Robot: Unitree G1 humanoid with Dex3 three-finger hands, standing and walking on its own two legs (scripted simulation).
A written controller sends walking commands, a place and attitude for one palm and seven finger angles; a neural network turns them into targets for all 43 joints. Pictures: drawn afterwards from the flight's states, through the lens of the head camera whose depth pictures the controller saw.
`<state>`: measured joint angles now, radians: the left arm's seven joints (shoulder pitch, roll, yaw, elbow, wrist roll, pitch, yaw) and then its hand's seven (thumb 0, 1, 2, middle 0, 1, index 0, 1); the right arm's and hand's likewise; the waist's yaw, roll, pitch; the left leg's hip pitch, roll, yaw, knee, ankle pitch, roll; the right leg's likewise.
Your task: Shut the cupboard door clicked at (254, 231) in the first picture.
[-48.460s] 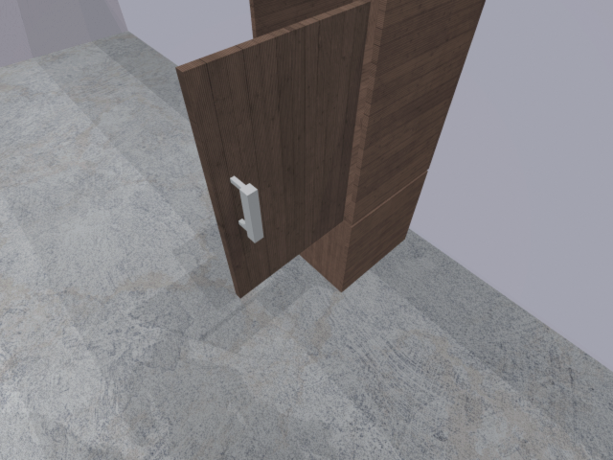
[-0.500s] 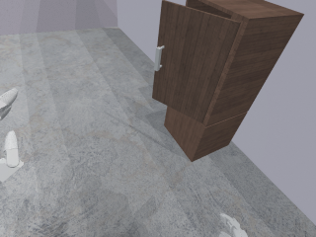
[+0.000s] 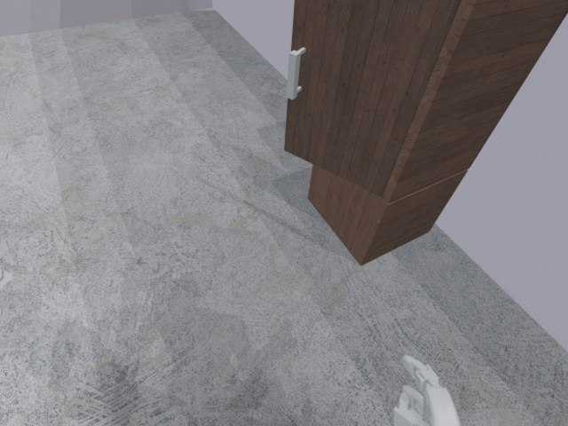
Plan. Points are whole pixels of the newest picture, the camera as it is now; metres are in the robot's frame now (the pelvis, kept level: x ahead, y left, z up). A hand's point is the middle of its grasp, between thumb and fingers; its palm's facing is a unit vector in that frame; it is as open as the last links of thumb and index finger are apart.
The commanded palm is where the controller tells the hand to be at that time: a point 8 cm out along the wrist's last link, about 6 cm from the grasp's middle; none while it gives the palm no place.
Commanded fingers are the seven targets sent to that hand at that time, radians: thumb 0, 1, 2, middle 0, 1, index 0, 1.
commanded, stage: stop stepping back and stand still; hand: left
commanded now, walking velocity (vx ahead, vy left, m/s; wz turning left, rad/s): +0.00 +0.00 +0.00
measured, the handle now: (297, 73) +1.00 -0.02 -0.02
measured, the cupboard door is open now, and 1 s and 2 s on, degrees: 27 27 27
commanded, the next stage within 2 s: let the arm hang, fingers relaxed in 0.42 s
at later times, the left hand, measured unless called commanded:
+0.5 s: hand (15, 253) +0.25 +0.28 +0.18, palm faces +0.33 -0.78 -0.53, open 7.4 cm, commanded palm none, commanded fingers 0.00 0.90 0.90 -0.20 -0.30 -0.20 -0.30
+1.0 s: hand out of the picture -0.05 +0.23 -0.17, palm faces +0.03 -0.98 -0.20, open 7.1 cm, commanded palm none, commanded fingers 0.00 0.90 0.90 -0.20 -0.30 -0.20 -0.30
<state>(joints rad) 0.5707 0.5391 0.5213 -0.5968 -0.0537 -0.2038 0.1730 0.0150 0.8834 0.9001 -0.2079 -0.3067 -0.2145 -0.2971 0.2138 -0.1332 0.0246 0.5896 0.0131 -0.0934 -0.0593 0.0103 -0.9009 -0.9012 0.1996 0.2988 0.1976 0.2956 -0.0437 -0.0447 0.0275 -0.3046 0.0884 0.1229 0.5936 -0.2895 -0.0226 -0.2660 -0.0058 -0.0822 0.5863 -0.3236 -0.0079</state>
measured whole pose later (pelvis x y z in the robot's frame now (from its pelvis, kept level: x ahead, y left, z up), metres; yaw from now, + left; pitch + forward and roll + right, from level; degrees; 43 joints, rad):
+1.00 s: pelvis -0.03 +0.04 +0.01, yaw +1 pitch -1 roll -1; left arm 0.36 0.21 0.03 1.00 0.02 0.04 0.01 -0.01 0.96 0.90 -0.20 -0.30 -0.21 -0.29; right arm 0.35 -0.18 0.00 1.00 -0.02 0.06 -0.01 0.01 -0.90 -0.90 0.20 0.30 0.20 0.30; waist 0.00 -0.02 0.04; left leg -0.29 0.03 0.06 0.51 -0.21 0.02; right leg -0.23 -0.03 -0.08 0.48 -0.23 0.00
